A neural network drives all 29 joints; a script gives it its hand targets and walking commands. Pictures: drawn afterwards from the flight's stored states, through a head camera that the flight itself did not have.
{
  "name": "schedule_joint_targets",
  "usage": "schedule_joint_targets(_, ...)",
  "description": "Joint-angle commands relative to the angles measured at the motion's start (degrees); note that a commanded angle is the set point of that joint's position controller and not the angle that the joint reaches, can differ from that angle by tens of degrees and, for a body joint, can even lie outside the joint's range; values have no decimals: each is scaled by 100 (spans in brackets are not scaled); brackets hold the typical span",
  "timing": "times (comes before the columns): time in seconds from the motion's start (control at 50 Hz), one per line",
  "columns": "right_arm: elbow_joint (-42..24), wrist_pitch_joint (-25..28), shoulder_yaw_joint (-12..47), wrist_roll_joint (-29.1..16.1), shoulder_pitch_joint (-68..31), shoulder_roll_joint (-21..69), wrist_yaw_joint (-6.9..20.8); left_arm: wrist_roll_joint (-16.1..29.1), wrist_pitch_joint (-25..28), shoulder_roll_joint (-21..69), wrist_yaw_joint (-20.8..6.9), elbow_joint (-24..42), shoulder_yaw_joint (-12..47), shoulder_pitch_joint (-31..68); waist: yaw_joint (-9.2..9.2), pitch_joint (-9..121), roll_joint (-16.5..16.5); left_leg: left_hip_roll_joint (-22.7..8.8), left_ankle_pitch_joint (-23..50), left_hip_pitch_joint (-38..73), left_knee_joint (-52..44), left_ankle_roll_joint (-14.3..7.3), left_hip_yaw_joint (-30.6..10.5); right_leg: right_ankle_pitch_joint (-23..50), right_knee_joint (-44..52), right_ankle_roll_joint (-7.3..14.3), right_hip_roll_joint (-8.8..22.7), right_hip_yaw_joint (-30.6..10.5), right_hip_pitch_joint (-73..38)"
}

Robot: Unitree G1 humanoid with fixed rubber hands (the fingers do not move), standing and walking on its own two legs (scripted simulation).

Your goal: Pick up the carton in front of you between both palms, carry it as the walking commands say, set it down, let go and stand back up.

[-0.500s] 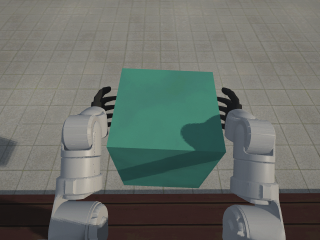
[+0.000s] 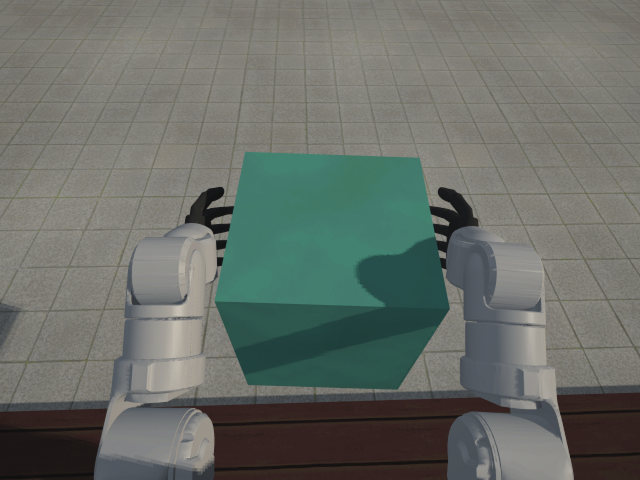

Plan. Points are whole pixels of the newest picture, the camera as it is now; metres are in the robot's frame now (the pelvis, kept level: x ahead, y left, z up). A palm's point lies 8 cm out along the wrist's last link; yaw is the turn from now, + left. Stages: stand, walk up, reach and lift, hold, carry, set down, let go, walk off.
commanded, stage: carry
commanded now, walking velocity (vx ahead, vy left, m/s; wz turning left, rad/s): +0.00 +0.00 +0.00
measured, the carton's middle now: (327, 280) +0.36 +0.00 +0.04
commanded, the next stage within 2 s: none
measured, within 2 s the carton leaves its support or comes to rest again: neither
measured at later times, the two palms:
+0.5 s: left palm (176, 276) +0.30 +0.16 +0.13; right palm (466, 282) +0.30 -0.14 +0.13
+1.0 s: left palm (175, 295) +0.28 +0.15 +0.12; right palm (475, 302) +0.28 -0.15 +0.13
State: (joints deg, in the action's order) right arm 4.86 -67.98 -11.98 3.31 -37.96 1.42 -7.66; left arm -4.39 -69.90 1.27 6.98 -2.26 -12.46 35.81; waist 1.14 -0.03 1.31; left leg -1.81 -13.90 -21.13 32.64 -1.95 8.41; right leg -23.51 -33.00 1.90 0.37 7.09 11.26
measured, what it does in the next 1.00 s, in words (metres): shifts its weight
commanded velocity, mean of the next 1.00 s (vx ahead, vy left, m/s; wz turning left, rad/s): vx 0.00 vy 0.00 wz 0.00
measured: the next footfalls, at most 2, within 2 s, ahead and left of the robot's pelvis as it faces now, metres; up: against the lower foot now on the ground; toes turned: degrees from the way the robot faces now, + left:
left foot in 1.54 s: +0.10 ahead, +0.13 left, +0.00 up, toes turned +4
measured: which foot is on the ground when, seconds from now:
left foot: down 0.00-1.00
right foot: down 0.00-1.00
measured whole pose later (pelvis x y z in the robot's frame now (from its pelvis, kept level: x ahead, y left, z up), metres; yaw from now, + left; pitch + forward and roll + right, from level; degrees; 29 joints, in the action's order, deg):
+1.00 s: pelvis -0.07 +0.01 +0.00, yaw -1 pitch +1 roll +0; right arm 11.9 -69.5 -11.7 3.8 -38.4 0.1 -7.1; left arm -4.0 -70.8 0.0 6.8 -11.3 -11.1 37.6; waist 0.2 3.4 -0.2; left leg -2.7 -8.4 -22.5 29.9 -2.1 8.6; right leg -20.3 -33.0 3.2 0.1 8.2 14.0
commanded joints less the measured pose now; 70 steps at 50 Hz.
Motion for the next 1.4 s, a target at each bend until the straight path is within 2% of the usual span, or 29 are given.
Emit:
schedule_joint_targets(0.0,-365,-3,3812,-2481,-3704,6275,1443,2493,159,5999,-1365,594,3865,4329,-85,2953,-407,-758,3986,1537,223,-432,-636,3454,209,-75,641,-454,-777)
schedule_joint_targets(0.04,-251,-19,3739,-2412,-3582,6244,1437,2481,142,6002,-1377,407,3807,4197,-103,2920,-72,-554,2838,1097,265,-292,-479,4816,56,8,863,-539,-1114)
schedule_joint_targets(0.06,-219,-24,3715,-2388,-3582,6246,1439,2471,147,6013,-1387,330,3778,4167,-107,2897,48,-491,2472,1030,268,-243,-435,5176,21,47,948,-553,-1115)
schedule_joint_targets(0.08,-211,-26,3705,-2382,-3630,6259,1446,2463,160,6033,-1398,286,3758,4178,-101,2874,104,-477,2333,1078,247,-219,-427,5198,1,73,982,-543,-1017)
schedule_joint_targets(0.16,-280,-3,3739,-2448,-3911,6323,1471,2473,196,6103,-1410,327,3736,4384,-78,2838,-12,-661,2638,1324,153,-285,-590,3749,104,56,828,-449,-654)
schedule_joint_targets(0.24,-298,-17,3723,-2477,-3980,6314,1471,2488,186,6106,-1397,295,3708,4411,-88,2698,-154,-724,2288,1327,-74,-290,-701,2542,306,77,770,-500,-447)
schedule_joint_targets(0.3,-202,-35,3673,-2464,-3947,6296,1481,2476,170,6095,-1396,194,3659,4372,-93,2591,-166,-727,2030,1300,-206,-278,-741,2103,424,84,767,-538,-340)
schedule_joint_targets(0.42,61,-48,3514,-2401,-3912,6293,1496,2446,162,6122,-1418,-72,3524,4358,-89,2433,-141,-728,1684,1246,-371,-250,-766,1683,567,89,777,-580,-150)
schedule_joint_targets(0.62,246,-45,3329,-2374,-4006,6344,1477,2461,174,6199,-1412,-235,3369,4488,-90,2321,-138,-725,1337,1151,-516,-214,-775,1355,684,112,785,-631,54)
schedule_joint_targets(1.16,93,-82,3385,-2415,-4043,6378,1451,2518,141,6228,-1384,-66,3414,4535,-116,2535,-120,-728,1461,1064,-448,-188,-715,1749,540,160,800,-673,41)
schedule_joint_targets(1.2,69,-79,3392,-2413,-4080,6393,1451,2518,141,6208,-1387,-56,3409,4539,-174,2527,-8,-624,473,932,-459,-206,-620,793,780,241,825,-778,26)
schedule_joint_targets(1.22,54,-82,3398,-2418,-4119,6399,1450,2511,139,6190,-1385,-44,3406,4532,-226,2434,138,-445,-346,659,-250,-209,-470,-109,1018,390,883,-997,-6)
schedule_joint_targets(1.24,69,-91,3397,-2420,-4131,6387,1451,2503,137,6162,-1383,-47,3404,4546,-281,2202,365,-227,-997,153,125,-164,-254,-1031,1407,599,1087,-1448,-80)
schedule_joint_targets(1.26,91,-94,3401,-2412,-4169,6361,1453,2504,134,6133,-1387,-45,3399,4624,-364,1826,544,-13,-1212,-535,545,-100,-56,-1626,1811,805,1399,-1988,-245)
schedule_joint_targets(1.28,112,-98,3395,-2404,-4217,6338,1456,2518,137,6133,-1392,-47,3403,4668,-436,1562,648,-38,-1155,-1135,1068,-109,-172,-1592,1956,1018,1754,-2450,-451)
schedule_joint_targets(1.3,162,-103,3393,-2390,-4190,6320,1456,2536,140,6128,-1393,-25,3426,4676,-462,1465,559,-127,-1149,-1658,1397,-152,-414,-1182,1938,1175,1896,-2603,-738)
schedule_joint_targets(1.34,229,-106,3351,-2354,-4080,6282,1440,2609,152,6144,-1375,59,3506,4734,-492,1631,436,-131,-1002,-2237,1621,-184,-562,295,1647,1252,1880,-2411,-1438)
schedule_joint_targets(1.36,249,-106,3325,-2331,-4023,6256,1427,2649,162,6164,-1361,90,3538,4738,-513,1811,435,-91,-945,-2256,1640,-173,-519,1248,1425,1225,1806,-2183,-1684)
schedule_joint_targets(1.38,277,-106,3295,-2304,-3961,6226,1413,2680,170,6176,-1347,106,3559,4736,-534,1950,459,-29,-932,-2204,1608,-152,-441,1838,1262,1172,1722,-1969,-1805)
